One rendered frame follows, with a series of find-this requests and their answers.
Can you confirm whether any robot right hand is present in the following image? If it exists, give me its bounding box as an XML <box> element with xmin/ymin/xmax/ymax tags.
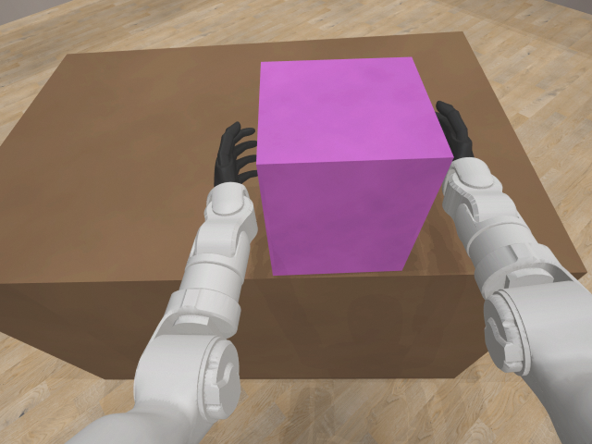
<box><xmin>435</xmin><ymin>101</ymin><xmax>474</xmax><ymax>161</ymax></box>

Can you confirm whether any robot left hand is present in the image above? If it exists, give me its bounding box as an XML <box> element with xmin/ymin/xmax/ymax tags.
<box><xmin>214</xmin><ymin>121</ymin><xmax>258</xmax><ymax>187</ymax></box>

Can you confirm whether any right robot upper arm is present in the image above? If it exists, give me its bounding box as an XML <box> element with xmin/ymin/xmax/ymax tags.
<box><xmin>484</xmin><ymin>281</ymin><xmax>592</xmax><ymax>444</ymax></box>

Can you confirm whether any robot left forearm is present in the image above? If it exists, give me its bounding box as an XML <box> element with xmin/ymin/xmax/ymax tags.
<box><xmin>133</xmin><ymin>182</ymin><xmax>258</xmax><ymax>401</ymax></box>

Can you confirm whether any robot right forearm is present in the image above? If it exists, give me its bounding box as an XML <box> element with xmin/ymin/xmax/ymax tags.
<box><xmin>442</xmin><ymin>157</ymin><xmax>592</xmax><ymax>300</ymax></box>

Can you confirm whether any left robot upper arm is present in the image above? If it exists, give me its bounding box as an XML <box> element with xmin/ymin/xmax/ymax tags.
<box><xmin>65</xmin><ymin>335</ymin><xmax>241</xmax><ymax>444</ymax></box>

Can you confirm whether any carton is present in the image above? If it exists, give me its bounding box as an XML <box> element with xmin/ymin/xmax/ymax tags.
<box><xmin>256</xmin><ymin>57</ymin><xmax>454</xmax><ymax>276</ymax></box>

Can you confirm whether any pedestal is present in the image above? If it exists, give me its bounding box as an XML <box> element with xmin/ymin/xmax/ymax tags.
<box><xmin>0</xmin><ymin>31</ymin><xmax>587</xmax><ymax>379</ymax></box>

